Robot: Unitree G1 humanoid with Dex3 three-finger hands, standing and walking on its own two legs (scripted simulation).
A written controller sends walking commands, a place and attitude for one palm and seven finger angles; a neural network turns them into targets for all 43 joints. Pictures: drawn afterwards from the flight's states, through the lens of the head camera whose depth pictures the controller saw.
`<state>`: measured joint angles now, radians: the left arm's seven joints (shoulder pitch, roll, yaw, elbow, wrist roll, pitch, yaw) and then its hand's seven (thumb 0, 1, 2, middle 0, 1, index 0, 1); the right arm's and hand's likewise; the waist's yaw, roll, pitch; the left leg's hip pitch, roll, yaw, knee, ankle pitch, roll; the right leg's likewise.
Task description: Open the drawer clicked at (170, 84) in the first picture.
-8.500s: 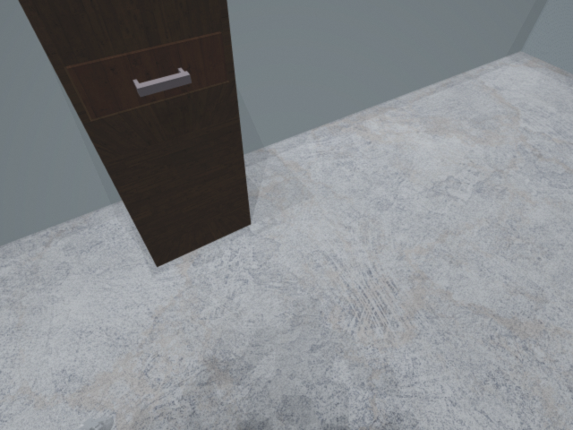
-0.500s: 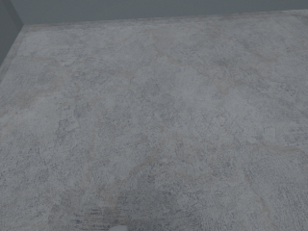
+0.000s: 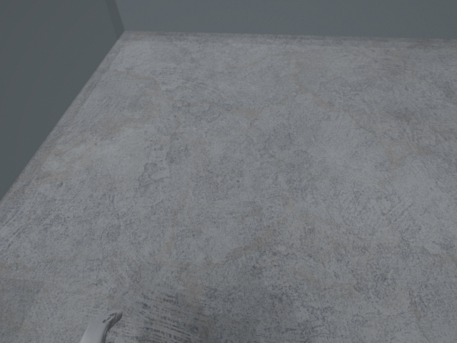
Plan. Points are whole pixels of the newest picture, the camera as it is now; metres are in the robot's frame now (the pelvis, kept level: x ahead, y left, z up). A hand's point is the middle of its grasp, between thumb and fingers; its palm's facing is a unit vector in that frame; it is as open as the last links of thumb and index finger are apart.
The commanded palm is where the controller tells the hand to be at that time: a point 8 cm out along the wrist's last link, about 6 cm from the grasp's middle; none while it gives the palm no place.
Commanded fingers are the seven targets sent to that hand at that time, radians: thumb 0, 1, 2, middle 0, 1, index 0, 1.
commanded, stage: turn to face it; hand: left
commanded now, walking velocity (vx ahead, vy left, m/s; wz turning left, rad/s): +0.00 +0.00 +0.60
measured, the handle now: out of the picture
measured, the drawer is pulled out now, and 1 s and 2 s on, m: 0.00 0.00 0.00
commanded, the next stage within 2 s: none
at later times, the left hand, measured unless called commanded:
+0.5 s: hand out of the picture -0.06 +0.24 -0.18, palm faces +0.36 -0.90 -0.27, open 7.4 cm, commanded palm none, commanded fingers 0.00 0.90 0.90 -0.20 -0.30 -0.20 -0.30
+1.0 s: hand out of the picture -0.03 +0.22 -0.13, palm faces +0.56 -0.77 -0.30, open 7.4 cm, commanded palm none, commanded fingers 0.00 0.90 0.90 -0.20 -0.30 -0.20 -0.30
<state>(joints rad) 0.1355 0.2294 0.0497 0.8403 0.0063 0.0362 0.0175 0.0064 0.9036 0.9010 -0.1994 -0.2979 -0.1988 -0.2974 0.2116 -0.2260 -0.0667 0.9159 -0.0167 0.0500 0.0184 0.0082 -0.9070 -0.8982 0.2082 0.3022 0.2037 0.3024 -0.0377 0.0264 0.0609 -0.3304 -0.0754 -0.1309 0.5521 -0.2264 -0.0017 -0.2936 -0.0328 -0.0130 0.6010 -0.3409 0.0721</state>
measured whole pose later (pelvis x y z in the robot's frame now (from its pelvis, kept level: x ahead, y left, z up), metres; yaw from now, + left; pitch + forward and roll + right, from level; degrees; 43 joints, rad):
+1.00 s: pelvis -0.02 -0.02 +0.00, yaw +37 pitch -1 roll +1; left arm 0.15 0.20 0.03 0.83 0.02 0.02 0.02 0.00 0.90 0.90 -0.20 -0.30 -0.20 -0.30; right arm 0.23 -0.25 -0.09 0.93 -0.02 0.07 0.02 0.01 -0.91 -0.90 0.21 0.30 0.20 0.30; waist -0.04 0.05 0.06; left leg -0.46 -0.09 -0.12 0.89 -0.44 -0.02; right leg -0.26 -0.04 -0.06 0.57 -0.29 -0.01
